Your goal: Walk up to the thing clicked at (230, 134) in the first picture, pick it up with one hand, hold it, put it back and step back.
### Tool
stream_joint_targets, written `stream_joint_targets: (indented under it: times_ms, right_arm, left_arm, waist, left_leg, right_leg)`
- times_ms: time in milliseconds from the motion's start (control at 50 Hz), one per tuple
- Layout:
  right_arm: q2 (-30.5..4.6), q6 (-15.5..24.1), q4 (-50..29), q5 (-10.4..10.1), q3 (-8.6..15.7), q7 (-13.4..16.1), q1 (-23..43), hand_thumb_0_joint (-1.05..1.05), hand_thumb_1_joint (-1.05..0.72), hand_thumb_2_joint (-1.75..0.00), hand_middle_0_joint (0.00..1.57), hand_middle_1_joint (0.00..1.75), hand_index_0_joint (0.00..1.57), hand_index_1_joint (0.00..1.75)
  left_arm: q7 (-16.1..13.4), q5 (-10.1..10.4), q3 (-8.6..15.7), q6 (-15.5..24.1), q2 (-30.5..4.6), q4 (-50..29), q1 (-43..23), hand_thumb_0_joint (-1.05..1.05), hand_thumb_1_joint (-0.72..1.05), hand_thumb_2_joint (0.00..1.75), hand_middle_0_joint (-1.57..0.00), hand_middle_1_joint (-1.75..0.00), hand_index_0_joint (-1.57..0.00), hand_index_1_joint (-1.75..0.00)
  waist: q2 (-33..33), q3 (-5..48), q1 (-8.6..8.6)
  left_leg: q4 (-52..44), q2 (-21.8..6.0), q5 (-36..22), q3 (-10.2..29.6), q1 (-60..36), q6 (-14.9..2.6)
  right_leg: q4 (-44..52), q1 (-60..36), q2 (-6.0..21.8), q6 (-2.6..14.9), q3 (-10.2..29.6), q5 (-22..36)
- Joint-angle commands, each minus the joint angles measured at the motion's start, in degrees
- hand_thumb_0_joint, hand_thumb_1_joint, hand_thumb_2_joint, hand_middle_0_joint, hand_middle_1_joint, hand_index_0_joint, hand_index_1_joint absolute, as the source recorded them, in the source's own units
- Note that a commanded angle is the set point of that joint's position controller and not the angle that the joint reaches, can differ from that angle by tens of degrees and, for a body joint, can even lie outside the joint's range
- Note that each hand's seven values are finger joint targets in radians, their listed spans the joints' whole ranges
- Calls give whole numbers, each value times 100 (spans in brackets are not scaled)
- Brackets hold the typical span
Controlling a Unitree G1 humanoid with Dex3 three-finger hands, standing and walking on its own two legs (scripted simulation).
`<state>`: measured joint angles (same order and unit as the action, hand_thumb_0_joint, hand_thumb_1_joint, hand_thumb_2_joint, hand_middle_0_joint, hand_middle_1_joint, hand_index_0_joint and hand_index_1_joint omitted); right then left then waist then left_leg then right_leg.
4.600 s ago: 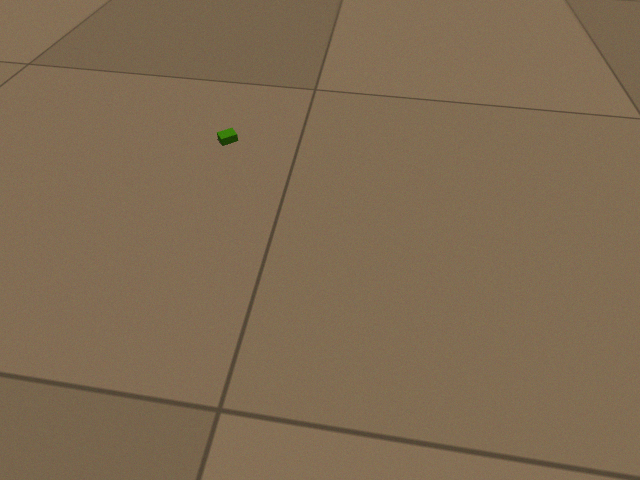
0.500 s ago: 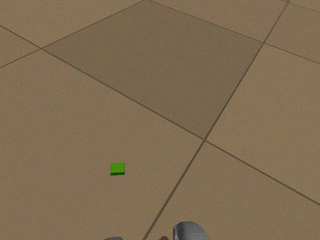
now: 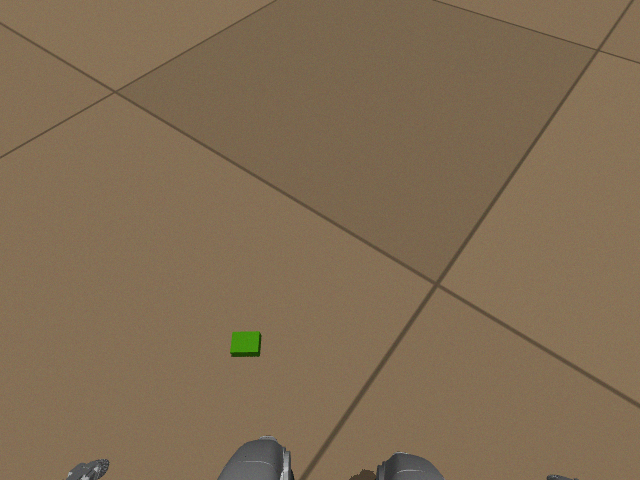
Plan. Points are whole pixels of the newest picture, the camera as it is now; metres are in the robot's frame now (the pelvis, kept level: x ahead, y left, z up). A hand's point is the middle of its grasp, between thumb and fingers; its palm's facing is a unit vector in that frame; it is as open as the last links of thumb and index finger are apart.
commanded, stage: walk up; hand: left
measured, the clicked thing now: (246, 344) +0.53 +0.27 -0.73
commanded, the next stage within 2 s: stand in 1.72 s
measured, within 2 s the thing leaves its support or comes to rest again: neither
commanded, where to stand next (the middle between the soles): +0.13 +0.05 m, yaw +0 degrees
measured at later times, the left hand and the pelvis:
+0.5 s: hand out of the picture +0.07 +0.32 -0.14, palm faces +0.00 -0.91 -0.41, open 7.4 cm; pelvis +0.01 +0.03 +0.01, yaw +1 degrees
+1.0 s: hand out of the picture +0.12 +0.29 -0.12, palm faces -0.05 -0.92 -0.39, open 7.4 cm; pelvis +0.03 +0.03 +0.03, yaw +0 degrees
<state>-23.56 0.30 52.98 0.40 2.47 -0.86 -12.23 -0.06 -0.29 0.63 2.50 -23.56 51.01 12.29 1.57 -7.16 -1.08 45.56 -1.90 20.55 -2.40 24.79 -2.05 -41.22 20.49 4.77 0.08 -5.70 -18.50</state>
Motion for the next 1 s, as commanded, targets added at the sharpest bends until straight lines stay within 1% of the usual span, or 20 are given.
stream_joint_targets:
  times_ms: [0, 20, 40, 60, 100, 140, 160, 180, 200, 220, 280, 300, 320, 340, 360, 400, 460, 540, 740, 980]
  right_arm:
    - [-1216, 80, -218, 76, 418, 60, -387, 0, -90, -90, 20, 30, 20, 30]
    - [-1478, 88, -250, 123, 470, 70, -363, 0, -90, -90, 20, 30, 20, 30]
    - [-1762, 89, -391, 55, 508, 54, 135, 0, -90, -90, 20, 30, 20, 30]
    - [-1736, 64, -370, 3, 497, 31, 249, 0, -90, -90, 20, 30, 20, 30]
    - [-1454, 27, -370, 39, 387, 48, 426, 0, -90, -90, 20, 30, 20, 30]
    - [-1332, -42, -398, -18, 320, 43, 955, 0, -90, -90, 20, 30, 20, 30]
    - [-1086, -77, -378, -38, 241, 35, 1027, 0, -90, -90, 20, 30, 20, 30]
    - [-996, -113, -372, -17, 214, 40, 874, 0, -90, -90, 20, 30, 20, 30]
    - [-1093, -143, -268, 13, 269, 52, 746, 0, -90, -90, 20, 30, 20, 30]
    - [-1139, -142, -160, 32, 297, 32, 595, 0, -90, -90, 20, 30, 20, 30]
    - [-1105, -11, 104, 9, 326, -4, 391, 0, -90, -90, 20, 30, 20, 30]
    - [-1347, 37, 49, 55, 369, 0, 514, 0, -90, -90, 20, 30, 20, 30]
    - [-1404, 59, -7, 36, 338, -3, 759, 0, -90, -90, 20, 30, 20, 30]
    - [-1433, 48, 42, 18, 325, -9, 810, 0, -90, -90, 20, 30, 20, 30]
    - [-1396, 32, 56, 42, 297, -12, 904, 0, -90, -90, 20, 30, 20, 30]
    - [-1248, -11, 40, 29, 229, -3, 1319, 0, -90, -90, 20, 30, 20, 30]
    - [-1158, -49, 158, 29, 191, -13, 1251, 0, -90, -90, 20, 30, 20, 30]
    - [-1146, -42, 286, 18, 178, -41, 1317, 0, -90, -90, 20, 30, 20, 30]
    - [-1039, -19, 514, -16, 215, -17, 1337, 0, -90, -90, 20, 30, 20, 30]
    - [-970, -58, 630, 1, 227, -39, 1366, 0, -90, -90, 20, 30, 20, 30]
  left_arm:
    - [-197, 68, 390, 69, -1542, -402, -279, 0, 90, 90, -20, -30, -20, -30]
    - [-192, 79, 332, 41, -1363, -375, -113, 0, 90, 90, -20, -30, -20, -30]
    - [-199, 149, 294, 2, -1191, -319, -11, 0, 90, 90, -20, -30, -20, -30]
    - [-249, 99, 349, -47, -1278, -102, -33, 0, 90, 90, -20, -30, -20, -30]
    - [-226, 66, 341, -31, -1202, 31, 0, 0, 90, 90, -20, -30, -20, -30]
    - [-242, 46, 325, 82, -1193, 293, 408, 0, 90, 90, -20, -30, -20, -30]
    - [-251, -30, 394, 135, -1474, 331, 307, 0, 90, 90, -20, -30, -20, -30]
    - [-260, -100, 488, 156, -1859, 269, 80, 0, 90, 90, -20, -30, -20, -30]
    - [-263, -103, 505, 153, -2008, 207, -297, 0, 90, 90, -20, -30, -20, -30]
    - [-258, -105, 478, 170, -1912, 146, -509, 0, 90, 90, -20, -30, -20, -30]
    - [-228, -81, 291, 160, -1434, 154, -756, 0, 90, 90, -20, -30, -20, -30]
    - [-197, -19, 232, 123, -1210, 201, -573, 0, 90, 90, -20, -30, -20, -30]
    - [-183, 42, 205, 74, -1124, 298, -434, 0, 90, 90, -20, -30, -20, -30]
    - [-188, 29, 234, 42, -1174, 402, -384, 0, 90, 90, -20, -30, -20, -30]
    - [-174, 24, 211, 45, -1115, 455, -332, 0, 90, 90, -20, -30, -20, -30]
    - [-162, 29, 182, 81, -1106, 594, -224, 0, 90, 90, -20, -30, -20, -30]
    - [-154, 6, 198, 96, -1288, 656, -397, 0, 90, 90, -20, -30, -20, -30]
    - [-147, 13, 131, 90, -1221, 773, -446, 0, 90, 90, -20, -30, -20, -30]
    - [-189, 23, 111, 91, -1184, 964, -605, 0, 90, 90, -20, -30, -20, -30]
    - [-176, -31, 118, 41, -1123, 984, -890, 0, 90, 90, -20, -30, -20, -30]
  waist:
    - [-742, 1077, 267]
    - [-26, 1125, 238]
    - [793, 1104, 60]
    - [839, 1073, 115]
    - [588, 1034, 39]
    - [674, 1039, -245]
    - [10, 932, -242]
    - [-747, 756, -82]
    - [-913, 566, 66]
    - [-741, 541, 173]
    - [-462, 769, 384]
    - [49, 1026, 278]
    - [301, 1091, 92]
    - [238, 999, 84]
    - [229, 914, 39]
    - [403, 776, -97]
    - [289, 731, 24]
    - [159, 736, 26]
    - [-43, 1095, 79]
    - [-160, 937, 131]
  left_leg:
    - [-942, -8, -1015, 243, -1198, -162]
    - [-1333, -506, -1502, 992, -1395, -351]
    - [-1823, -1245, -1263, 2145, -1109, -917]
    - [-2028, -1560, -865, 2442, -783, -1328]
    - [-1838, -1286, -1038, 1971, -692, -1195]
    - [-1232, -823, -1273, 1175, -271, -683]
    - [-593, -411, -1095, 795, -22, -306]
    - [5, -2, -315, 503, 270, -63]
    - [363, -52, 904, 392, 144, -1]
    - [318, -132, 969, 458, -37, -13]
    - [-1182, -313, -983, 645, -1322, -143]
    - [-1702, -756, -917, 1542, -1453, -424]
    - [-2082, -1170, -330, 1981, -1107, -740]
    - [-2191, -1295, -248, 2005, -813, -910]
    - [-2196, -1200, -306, 1839, -729, -842]
    - [-2193, -878, -118, 1326, -464, -483]
    - [-2175, -596, 205, 1062, -602, -190]
    - [-2458, -671, 341, 1107, -923, -205]
    - [-2332, -577, -1747, 611, -1839, -103]
    - [-2686, -549, -1144, 483, -1871, -18]
  right_leg:
    - [379, 138, 1201, 802, 1070, 2208]
    - [-36, 471, 822, 500, 761, 1337]
    - [-687, 540, -133, 169, 205, -146]
    - [-855, 214, -238, 128, 206, -1238]
    - [-678, 58, -251, 133, 359, -1235]
    - [595, -677, -129, 187, 473, 74]
    - [1260, -627, 395, 357, 1362, 193]
    - [1838, -454, 1169, 765, 2599, -234]
    - [1914, -95, 1675, 1226, 2892, -94]
    - [1755, -29, 1658, 1294, 2736, 215]
    - [1038, 478, 764, 570, 1321, 1056]
    - [526, 491, 185, 192, 814, 823]
    - [108, 143, -283, 51, 384, -162]
    - [117, -199, -316, 58, 399, -672]
    - [324, -344, -301, 92, 436, -670]
    - [866, -692, -190, 144, 543, -30]
    - [1260, -652, 47, 255, 917, 235]
    - [1461, -650, -38, 177, 777, 384]
    - [1778, -927, 232, 92, 860, 1713]
    - [2050, -933, 250, 85, 985, 1487]
